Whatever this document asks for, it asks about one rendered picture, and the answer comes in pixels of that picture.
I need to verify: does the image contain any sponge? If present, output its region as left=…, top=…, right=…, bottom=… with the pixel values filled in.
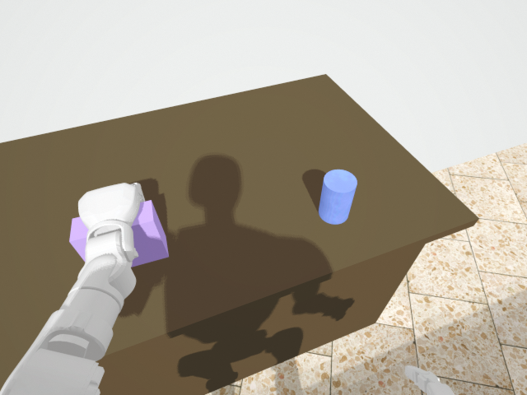
left=69, top=200, right=169, bottom=267

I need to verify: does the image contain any robot left upper arm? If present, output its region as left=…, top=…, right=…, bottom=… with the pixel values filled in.
left=9, top=348, right=105, bottom=395

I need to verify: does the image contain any table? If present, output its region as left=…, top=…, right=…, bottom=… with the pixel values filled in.
left=0, top=74, right=479, bottom=395

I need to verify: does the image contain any right robot hand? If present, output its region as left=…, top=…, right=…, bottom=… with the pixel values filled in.
left=405, top=365, right=454, bottom=395

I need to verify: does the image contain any left robot forearm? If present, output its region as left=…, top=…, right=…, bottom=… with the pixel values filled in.
left=0, top=220, right=136, bottom=395

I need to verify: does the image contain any left robot hand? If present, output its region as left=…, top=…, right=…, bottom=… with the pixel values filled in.
left=78, top=183, right=145, bottom=259

